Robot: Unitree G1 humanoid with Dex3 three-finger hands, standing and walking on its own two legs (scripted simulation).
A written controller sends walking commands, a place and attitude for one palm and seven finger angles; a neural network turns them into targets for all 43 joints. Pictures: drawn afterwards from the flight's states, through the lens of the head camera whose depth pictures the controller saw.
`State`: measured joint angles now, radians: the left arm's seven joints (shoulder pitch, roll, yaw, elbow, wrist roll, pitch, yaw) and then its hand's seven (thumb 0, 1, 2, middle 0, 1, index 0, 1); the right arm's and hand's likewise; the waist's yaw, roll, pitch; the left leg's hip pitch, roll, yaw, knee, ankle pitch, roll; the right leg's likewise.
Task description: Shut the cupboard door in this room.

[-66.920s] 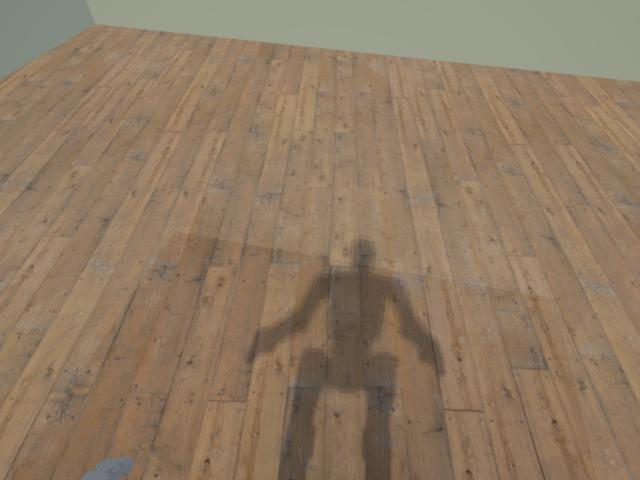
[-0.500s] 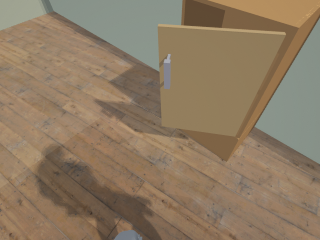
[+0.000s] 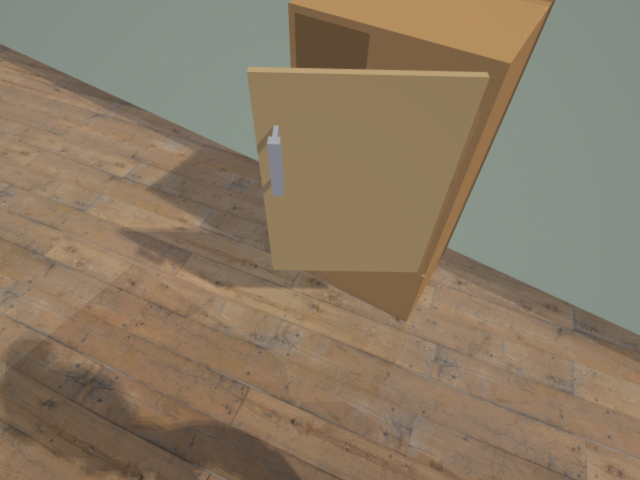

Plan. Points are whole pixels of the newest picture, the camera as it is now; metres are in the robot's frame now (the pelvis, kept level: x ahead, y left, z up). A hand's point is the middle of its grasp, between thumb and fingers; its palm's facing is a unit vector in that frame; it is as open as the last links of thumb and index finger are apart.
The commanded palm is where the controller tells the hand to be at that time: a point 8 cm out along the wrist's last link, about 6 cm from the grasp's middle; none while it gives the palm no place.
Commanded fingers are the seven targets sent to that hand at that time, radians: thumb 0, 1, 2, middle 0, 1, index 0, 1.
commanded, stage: take the last steps up to it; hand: left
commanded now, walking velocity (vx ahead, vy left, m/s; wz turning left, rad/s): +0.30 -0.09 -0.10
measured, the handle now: (277, 160) +0.68 +0.11 -0.03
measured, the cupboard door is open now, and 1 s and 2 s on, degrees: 32 32 32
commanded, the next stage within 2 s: come to a stop and stand still in 0.48 s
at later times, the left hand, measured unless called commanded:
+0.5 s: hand out of the picture +0.13 +0.15 -0.20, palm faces +0.00 -0.99 -0.12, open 7.4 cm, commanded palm none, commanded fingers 0.00 0.90 0.90 -0.20 -0.30 -0.20 -0.30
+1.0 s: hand (258, 379) +0.30 +0.12 -0.17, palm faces +0.02 -0.98 -0.22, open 7.3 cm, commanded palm none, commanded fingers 0.00 0.90 0.90 -0.20 -0.30 -0.20 -0.30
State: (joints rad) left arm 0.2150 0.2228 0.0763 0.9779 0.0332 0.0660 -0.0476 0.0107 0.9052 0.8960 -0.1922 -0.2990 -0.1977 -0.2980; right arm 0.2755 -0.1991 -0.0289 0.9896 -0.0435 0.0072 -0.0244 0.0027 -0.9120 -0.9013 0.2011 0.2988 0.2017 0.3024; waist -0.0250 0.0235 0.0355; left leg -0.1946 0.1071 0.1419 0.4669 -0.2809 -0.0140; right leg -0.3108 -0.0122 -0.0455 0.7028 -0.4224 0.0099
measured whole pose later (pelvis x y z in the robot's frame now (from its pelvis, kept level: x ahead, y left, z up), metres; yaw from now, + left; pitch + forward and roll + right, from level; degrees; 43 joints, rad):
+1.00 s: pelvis +0.21 -0.06 +0.00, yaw -1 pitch +0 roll +1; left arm 0.11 0.15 0.05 1.00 0.04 0.02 0.03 0.00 0.91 0.90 -0.20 -0.30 -0.20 -0.30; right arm 0.19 -0.19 -0.05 1.04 -0.01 0.07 -0.03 0.00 -0.91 -0.90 0.20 0.30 0.20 0.30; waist 0.01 -0.01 0.10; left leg -0.34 -0.02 0.03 0.89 -0.54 -0.04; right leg -0.30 -0.05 -0.04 0.47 -0.17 -0.01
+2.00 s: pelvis +0.15 +0.00 +0.00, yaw -3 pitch -2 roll +1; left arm 0.32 0.16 -0.01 1.04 0.03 0.01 0.03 0.01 0.90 0.90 -0.19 -0.30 -0.20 -0.30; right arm 0.28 -0.18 -0.02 1.06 -0.01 0.01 -0.01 0.01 -0.91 -0.90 0.20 0.30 0.20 0.30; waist 0.00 0.00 0.01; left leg -0.21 -0.06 0.10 0.40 -0.17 0.07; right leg -0.27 -0.03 -0.03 0.45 -0.15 0.00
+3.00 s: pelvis +0.23 -0.05 -0.01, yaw -1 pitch +1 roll +0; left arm 0.41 0.10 0.03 1.10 0.03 -0.01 0.02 0.01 0.90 0.90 -0.19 -0.30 -0.20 -0.30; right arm 0.34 -0.12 -0.03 1.14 -0.02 -0.01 -0.05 0.00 -0.91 -0.90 0.20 0.30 0.20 0.30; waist 0.00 0.00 0.00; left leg -0.21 0.02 0.05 0.55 -0.34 0.02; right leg -0.22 0.04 -0.09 0.51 -0.31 -0.07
